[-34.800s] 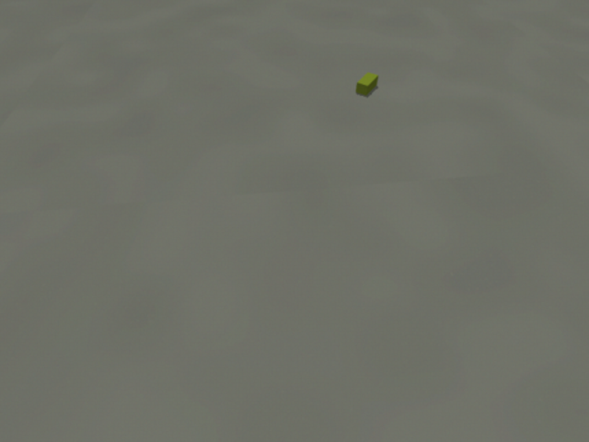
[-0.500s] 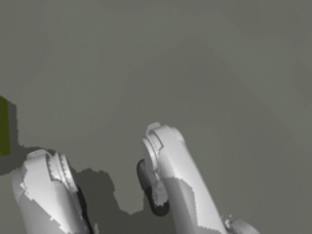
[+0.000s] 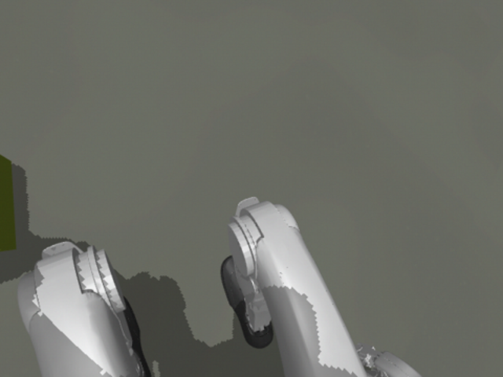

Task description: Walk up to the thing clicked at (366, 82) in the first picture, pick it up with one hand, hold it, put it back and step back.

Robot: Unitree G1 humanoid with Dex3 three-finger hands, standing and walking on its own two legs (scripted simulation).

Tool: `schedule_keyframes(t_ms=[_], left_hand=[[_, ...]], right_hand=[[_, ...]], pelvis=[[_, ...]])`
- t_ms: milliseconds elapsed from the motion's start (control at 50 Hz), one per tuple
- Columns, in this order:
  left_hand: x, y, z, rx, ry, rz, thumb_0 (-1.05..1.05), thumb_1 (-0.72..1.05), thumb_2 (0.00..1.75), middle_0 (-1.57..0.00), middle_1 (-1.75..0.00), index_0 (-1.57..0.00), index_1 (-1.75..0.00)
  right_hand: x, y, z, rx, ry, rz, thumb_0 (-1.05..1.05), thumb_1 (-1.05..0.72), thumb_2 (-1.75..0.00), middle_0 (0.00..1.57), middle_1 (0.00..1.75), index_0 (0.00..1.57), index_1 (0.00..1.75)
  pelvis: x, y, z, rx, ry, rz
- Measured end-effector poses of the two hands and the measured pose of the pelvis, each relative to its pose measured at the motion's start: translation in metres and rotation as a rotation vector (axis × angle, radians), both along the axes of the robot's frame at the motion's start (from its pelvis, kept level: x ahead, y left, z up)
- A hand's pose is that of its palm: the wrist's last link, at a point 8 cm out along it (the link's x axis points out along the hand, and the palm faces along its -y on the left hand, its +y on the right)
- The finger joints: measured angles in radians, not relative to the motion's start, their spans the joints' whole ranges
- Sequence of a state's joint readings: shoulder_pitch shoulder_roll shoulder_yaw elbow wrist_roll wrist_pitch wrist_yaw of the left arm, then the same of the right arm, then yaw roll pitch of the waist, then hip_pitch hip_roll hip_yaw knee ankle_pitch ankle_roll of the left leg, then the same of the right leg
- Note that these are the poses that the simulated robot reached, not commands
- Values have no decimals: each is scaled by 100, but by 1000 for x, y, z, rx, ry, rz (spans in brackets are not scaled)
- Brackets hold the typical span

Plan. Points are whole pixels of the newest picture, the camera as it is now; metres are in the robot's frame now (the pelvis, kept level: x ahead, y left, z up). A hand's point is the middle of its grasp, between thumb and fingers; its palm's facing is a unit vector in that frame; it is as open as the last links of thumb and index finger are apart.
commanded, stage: rise first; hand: left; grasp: from above
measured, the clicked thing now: out of the picture +0.41 +0.35 -0.30
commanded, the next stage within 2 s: approach in 0.70 s
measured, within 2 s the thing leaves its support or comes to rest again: neither
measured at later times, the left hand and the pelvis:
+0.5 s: hand out of the picture +0.38 +0.39 -0.18, palm faces +0.11 -0.45 -0.89, open 12.6 cm; pelvis +0.00 +0.00 +0.00, yaw +0 degrees
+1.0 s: hand out of the picture +0.39 +0.38 -0.18, palm faces +0.07 -0.47 -0.88, open 13.3 cm; pelvis +0.00 +0.00 +0.00, yaw +1 degrees
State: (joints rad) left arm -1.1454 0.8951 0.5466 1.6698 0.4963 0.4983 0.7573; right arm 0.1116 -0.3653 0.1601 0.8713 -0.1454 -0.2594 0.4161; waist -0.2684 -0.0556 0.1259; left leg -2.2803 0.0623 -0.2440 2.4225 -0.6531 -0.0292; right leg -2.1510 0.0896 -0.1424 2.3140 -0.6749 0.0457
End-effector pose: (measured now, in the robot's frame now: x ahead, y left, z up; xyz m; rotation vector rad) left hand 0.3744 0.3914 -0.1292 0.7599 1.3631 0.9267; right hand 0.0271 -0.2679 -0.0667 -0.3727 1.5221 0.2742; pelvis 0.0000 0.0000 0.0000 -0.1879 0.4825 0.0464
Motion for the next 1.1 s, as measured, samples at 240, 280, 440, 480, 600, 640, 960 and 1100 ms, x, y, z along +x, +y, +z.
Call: schedule_keyframes(t_ms=[240, 280, 440, 480, 600, 640, 960, 1100], left_hand=[[-3, 0, -1, -10, 14, -2, 0, -25, 80, -37, -70, -33, -74], [-4, -1, -3, -17, 10, 3, 0, -25, 80, -37, -70, -33, -75], [1, 2, 0, 3, -5, -5, 0, -26, 81, -36, -71, -32, -76], [1, 3, 2, 9, -3, -6, 0, -26, 81, -36, -72, -32, -76], [0, 2, 6, 2, 2, 1, 0, -27, 81, -35, -72, -31, -76], [0, 1, 6, -2, 7, -1, 0, -27, 81, -35, -72, -31, -77], [4, -3, 3, -5, 15, -32, 0, -34, 87, -26, -82, -23, -86], [29, -24, 4, 6, 1, -70, 0, -42, 93, -17, -93, -15, -95]], right_hand=[[2, 1, -1, 7, -10, 6, 1, -94, -91, 19, 29, 19, 30], [2, 1, -1, 5, -11, 8, 1, -94, -91, 19, 29, 19, 30], [3, 0, 1, -3, -7, 5, 1, -94, -91, 19, 29, 19, 30], [3, 0, 1, -2, -5, 4, 1, -94, -91, 19, 29, 19, 30], [3, 0, 0, 8, -7, -1, 1, -94, -91, 19, 29, 19, 30], [3, 0, 0, 10, -9, 0, 1, -94, -91, 19, 29, 19, 30], [-1, 1, -2, 0, -4, -2, 1, -94, -90, 19, 29, 19, 30], [-5, -2, 5, -10, 2, -22, 0, -94, -90, 19, 29, 20, 30]], pelvis=[[1, 0, 0, 3, 3, -2], [0, 0, 0, 3, 1, -1], [0, -1, 0, 3, 1, 2], [1, -1, 1, 2, 3, 3], [2, 0, 2, 4, 11, 2], [2, 0, 2, 5, 11, 1], [1, -1, 0, 10, 11, 3], [3, -3, 4, 8, 10, 5]])
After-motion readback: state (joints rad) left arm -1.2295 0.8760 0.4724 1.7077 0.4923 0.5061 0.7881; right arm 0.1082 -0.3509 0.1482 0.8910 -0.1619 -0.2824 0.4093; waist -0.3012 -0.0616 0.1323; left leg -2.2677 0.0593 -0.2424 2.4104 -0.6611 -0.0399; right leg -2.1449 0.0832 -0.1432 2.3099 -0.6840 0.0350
